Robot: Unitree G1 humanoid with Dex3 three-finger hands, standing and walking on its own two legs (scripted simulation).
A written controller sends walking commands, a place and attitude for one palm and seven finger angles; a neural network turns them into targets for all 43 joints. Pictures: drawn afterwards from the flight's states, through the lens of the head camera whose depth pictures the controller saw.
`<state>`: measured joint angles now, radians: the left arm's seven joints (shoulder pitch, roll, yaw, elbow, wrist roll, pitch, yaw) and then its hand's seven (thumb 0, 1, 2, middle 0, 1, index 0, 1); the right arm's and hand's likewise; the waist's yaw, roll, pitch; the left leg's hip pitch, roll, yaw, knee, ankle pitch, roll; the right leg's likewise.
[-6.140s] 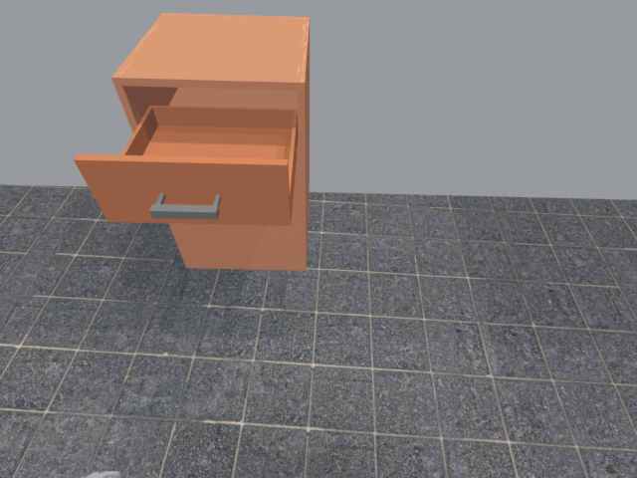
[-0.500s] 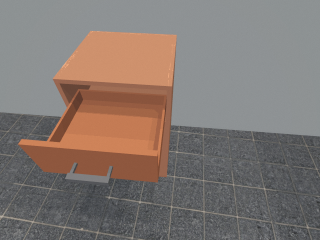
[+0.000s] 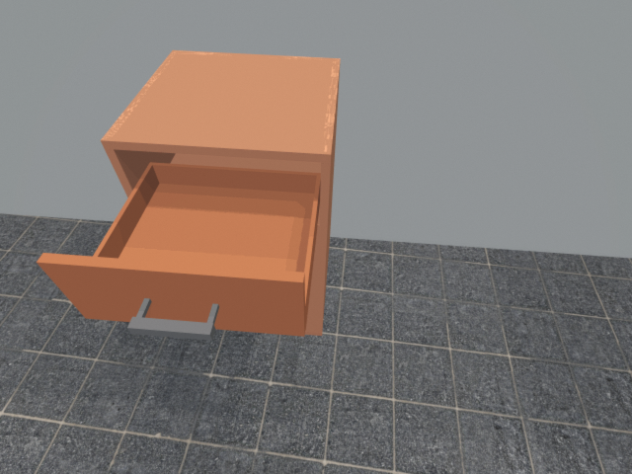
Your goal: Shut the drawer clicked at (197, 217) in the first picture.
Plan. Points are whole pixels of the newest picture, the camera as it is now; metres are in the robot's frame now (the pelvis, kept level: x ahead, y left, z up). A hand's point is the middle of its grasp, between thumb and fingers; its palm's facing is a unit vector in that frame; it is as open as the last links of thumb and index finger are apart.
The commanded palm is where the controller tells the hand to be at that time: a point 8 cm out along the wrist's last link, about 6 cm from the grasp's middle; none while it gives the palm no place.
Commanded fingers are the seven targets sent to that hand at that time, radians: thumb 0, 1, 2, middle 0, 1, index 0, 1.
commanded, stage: come to a stop and stand still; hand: left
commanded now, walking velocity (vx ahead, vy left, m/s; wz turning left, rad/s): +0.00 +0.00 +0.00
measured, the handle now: (176, 317) +0.37 +0.27 -0.11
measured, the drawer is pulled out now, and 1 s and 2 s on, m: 0.30 0.30 0.30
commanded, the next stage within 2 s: look again from close up in 0.02 s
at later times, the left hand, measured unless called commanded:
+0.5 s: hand out of the picture +0.02 +0.23 -0.17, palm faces +0.05 -0.97 -0.22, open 7.3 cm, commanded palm none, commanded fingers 0.00 0.90 0.90 -0.20 -0.30 -0.20 -0.30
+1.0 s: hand out of the picture +0.01 +0.22 -0.18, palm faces +0.04 -0.98 -0.17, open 7.3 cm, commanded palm none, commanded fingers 0.00 0.90 0.90 -0.20 -0.30 -0.20 -0.30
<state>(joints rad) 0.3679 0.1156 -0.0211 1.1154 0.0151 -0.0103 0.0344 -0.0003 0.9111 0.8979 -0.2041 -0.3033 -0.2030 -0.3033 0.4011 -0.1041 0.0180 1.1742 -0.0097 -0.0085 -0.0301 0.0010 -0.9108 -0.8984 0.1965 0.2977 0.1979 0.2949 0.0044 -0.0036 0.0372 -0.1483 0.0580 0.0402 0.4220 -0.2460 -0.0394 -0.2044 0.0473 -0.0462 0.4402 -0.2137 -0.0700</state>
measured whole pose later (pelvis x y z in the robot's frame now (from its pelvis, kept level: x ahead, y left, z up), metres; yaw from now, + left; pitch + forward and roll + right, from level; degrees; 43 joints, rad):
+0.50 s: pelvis +0.00 +0.05 +0.00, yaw +1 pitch -1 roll +0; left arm 0.29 0.16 0.00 1.06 0.02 -0.02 0.04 0.00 0.92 0.90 -0.20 -0.30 -0.20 -0.30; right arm 0.32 -0.16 0.01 1.06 -0.02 -0.02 -0.02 0.02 -0.93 -0.90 0.20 0.30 0.20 0.30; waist 0.00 0.02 -0.01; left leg -0.17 -0.03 0.05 0.48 -0.28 0.04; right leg -0.23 -0.03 -0.03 0.49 -0.24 0.01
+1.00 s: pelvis +0.04 +0.06 -0.01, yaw +0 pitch -1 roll +0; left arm 0.36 0.12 0.00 1.10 0.03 -0.02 0.02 0.00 0.91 0.90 -0.20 -0.30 -0.20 -0.30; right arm 0.33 -0.16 0.01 1.11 -0.02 -0.02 -0.02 0.00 -0.91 -0.90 0.20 0.30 0.20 0.30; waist 0.01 0.01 0.02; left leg -0.12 -0.03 0.06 0.52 -0.38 0.05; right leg -0.21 -0.03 -0.01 0.56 -0.34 0.01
